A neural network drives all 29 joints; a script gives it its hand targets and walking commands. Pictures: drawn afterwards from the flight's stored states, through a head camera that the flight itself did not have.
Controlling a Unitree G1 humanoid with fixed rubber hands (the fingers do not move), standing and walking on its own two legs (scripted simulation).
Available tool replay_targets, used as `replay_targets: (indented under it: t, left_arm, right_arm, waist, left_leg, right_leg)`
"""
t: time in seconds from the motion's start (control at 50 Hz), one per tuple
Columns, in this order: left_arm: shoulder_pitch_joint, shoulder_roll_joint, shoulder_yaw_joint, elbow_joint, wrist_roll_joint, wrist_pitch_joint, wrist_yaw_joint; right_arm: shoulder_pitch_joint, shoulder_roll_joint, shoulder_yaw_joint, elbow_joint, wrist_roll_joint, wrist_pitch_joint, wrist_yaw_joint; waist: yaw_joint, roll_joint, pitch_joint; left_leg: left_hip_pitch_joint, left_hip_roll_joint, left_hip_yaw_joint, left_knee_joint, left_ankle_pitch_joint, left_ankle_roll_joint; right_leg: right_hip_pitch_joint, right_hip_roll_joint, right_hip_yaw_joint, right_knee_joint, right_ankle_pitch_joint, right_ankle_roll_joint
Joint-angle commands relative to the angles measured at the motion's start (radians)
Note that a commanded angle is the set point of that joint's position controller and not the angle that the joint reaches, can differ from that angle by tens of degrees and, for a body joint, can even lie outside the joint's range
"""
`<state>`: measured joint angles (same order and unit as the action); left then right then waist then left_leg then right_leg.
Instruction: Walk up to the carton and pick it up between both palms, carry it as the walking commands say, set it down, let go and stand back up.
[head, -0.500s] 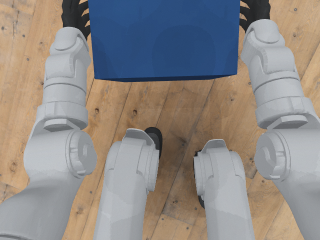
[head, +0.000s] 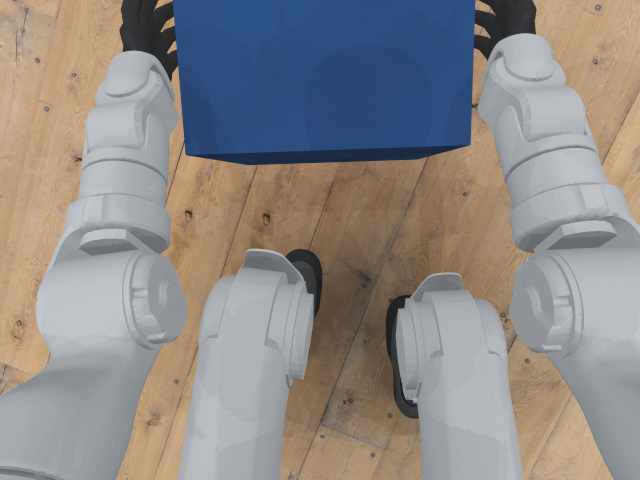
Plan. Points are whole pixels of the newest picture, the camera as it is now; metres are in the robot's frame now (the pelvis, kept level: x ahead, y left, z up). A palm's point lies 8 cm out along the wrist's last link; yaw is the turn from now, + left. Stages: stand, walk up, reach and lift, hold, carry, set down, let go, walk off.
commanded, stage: set down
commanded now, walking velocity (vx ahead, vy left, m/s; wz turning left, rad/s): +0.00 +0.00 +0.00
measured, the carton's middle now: (327, 74) +0.52 +0.09 -0.23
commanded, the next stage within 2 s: none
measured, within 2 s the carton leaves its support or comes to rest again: rests again in 0.38 s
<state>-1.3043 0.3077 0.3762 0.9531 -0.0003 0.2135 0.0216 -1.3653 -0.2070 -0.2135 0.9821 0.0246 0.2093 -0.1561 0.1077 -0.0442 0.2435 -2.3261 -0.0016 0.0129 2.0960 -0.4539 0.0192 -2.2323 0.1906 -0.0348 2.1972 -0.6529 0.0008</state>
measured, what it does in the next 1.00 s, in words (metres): stands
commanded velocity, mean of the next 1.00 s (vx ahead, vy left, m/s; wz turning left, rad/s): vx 0.00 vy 0.00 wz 0.00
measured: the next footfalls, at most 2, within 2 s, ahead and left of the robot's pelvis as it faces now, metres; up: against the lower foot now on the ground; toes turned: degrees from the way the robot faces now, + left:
none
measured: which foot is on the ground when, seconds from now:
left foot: down 0.00-1.00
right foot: down 0.00-1.00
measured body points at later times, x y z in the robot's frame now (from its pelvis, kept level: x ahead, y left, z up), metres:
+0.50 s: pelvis +0.00 +0.00 -0.01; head +0.36 +0.04 +0.25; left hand +0.51 +0.27 -0.18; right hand +0.56 -0.08 -0.19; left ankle +0.14 +0.11 -0.34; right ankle +0.09 -0.09 -0.34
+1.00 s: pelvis -0.01 +0.00 -0.02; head +0.35 +0.04 +0.24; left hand +0.51 +0.27 -0.19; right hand +0.56 -0.08 -0.19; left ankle +0.14 +0.11 -0.34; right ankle +0.09 -0.09 -0.34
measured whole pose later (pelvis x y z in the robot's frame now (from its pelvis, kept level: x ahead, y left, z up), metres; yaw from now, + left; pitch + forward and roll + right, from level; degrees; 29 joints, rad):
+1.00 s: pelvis -0.01 +0.00 -0.02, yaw +0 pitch +33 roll +0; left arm -1.39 0.37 0.27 1.11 -0.10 0.14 0.01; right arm -1.45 -0.27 -0.14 1.10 0.07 0.17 -0.12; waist 0.11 -0.05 0.38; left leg -2.30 0.04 0.05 2.18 -0.46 0.05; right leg -2.22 0.14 -0.05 2.29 -0.65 -0.02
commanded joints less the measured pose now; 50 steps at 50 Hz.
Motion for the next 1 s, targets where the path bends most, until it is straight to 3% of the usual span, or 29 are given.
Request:
replay_targets:
  t: [0.0, 0.34, 0.76, 0.98]
  left_arm:
    - [-0.577, -0.801, -0.339, -0.099, -0.089, -0.016, -0.267]
    - [-0.587, -0.789, -0.365, -0.099, -0.115, -0.042, -0.255]
    - [-0.609, -0.712, -0.352, -0.024, -0.138, -0.066, -0.246]
    - [-0.599, -0.569, -0.323, 0.035, -0.152, -0.093, -0.212]
  right_arm:
    - [-0.592, 0.886, 0.316, -0.152, 0.083, -0.036, 0.245]
    - [-0.582, 0.859, 0.329, -0.137, 0.094, -0.058, 0.263]
    - [-0.596, 0.777, 0.311, -0.075, 0.102, -0.072, 0.268]
    - [-0.588, 0.63, 0.28, -0.054, 0.103, -0.085, 0.238]
  waist:
    - [0.083, -0.071, -1.055]
    - [0.083, -0.07, -1.016]
    - [0.08, -0.071, -0.894]
    - [0.075, -0.072, -0.881]
  left_leg:
    - [0.692, -0.045, -0.007, -0.077, 0.302, 0.008]
    - [0.725, -0.048, -0.025, -0.043, 0.357, 0.016]
    - [0.662, -0.036, -0.028, -0.019, 0.272, 0.025]
    - [0.662, -0.027, -0.029, -0.011, 0.244, 0.02]
  right_leg:
    - [0.264, -0.025, 0.019, -0.217, 0.233, -0.002]
    - [0.215, -0.027, 0.017, -0.17, 0.253, -0.009]
    - [0.21, -0.042, 0.032, -0.145, 0.198, -0.019]
    - [0.244, -0.057, 0.029, -0.133, 0.174, -0.016]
